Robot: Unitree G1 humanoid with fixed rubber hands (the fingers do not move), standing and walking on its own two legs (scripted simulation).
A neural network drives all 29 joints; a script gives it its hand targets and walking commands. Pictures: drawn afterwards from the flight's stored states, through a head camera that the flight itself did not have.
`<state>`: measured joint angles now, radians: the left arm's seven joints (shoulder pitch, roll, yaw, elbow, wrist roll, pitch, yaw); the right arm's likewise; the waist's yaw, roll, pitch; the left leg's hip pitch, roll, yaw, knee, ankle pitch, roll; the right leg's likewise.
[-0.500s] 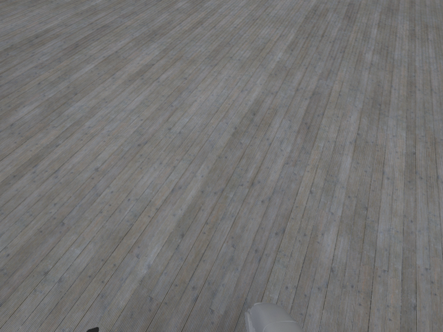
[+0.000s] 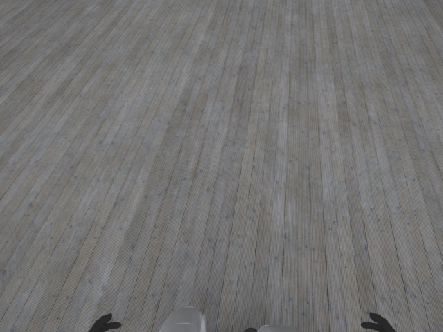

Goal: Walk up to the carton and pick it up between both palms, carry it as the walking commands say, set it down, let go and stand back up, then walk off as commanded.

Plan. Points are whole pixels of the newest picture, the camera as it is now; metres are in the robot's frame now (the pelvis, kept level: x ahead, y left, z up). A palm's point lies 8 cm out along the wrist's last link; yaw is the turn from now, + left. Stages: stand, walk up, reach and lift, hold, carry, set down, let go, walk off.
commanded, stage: walk off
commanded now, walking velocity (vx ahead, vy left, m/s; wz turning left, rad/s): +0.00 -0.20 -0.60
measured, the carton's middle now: out of the picture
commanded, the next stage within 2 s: stand in 1.62 s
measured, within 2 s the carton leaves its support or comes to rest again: neither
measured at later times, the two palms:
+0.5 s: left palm (180, 305) +0.17 +0.11 -0.12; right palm out of the picture -0.10 -0.39 -0.10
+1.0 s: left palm out of the picture +0.11 -0.02 -0.14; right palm out of the picture -0.17 -0.48 -0.10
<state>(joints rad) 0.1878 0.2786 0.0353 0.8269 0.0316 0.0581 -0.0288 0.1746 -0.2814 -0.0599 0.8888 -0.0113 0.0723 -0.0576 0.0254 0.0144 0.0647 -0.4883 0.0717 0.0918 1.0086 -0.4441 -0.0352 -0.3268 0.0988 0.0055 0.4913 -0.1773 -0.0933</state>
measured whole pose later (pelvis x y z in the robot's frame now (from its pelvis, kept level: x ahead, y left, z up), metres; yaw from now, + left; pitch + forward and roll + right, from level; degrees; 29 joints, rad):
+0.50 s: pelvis -0.03 -0.10 +0.00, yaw -19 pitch +0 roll -2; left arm 0.13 0.30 0.06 0.82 0.01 0.08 -0.08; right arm 0.26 -0.32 -0.08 0.93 -0.03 0.01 -0.04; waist -0.04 0.01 0.08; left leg -0.21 0.27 0.20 0.52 -0.28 -0.11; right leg -0.40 -0.08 -0.04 0.74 -0.35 0.10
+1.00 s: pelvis -0.09 -0.20 +0.00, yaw -35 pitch +0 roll -1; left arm 0.22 0.28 0.04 0.88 0.02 0.08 -0.04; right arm 0.19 -0.24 -0.05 0.90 0.00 0.04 -0.08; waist 0.03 -0.06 0.05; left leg -0.25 0.03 0.09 0.55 -0.28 0.03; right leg -0.36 0.18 0.06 0.57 -0.26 -0.06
